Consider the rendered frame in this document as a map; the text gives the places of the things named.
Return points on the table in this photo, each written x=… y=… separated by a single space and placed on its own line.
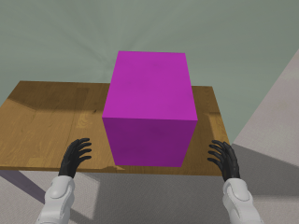
x=40 y=119

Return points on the carton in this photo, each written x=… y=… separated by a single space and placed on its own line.
x=149 y=114

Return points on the left robot hand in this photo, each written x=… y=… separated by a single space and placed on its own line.
x=71 y=159

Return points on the right robot forearm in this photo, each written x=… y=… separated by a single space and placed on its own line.
x=239 y=202

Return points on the left robot forearm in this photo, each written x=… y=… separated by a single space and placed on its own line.
x=58 y=200

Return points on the right robot hand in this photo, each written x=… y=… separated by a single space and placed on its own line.
x=227 y=160

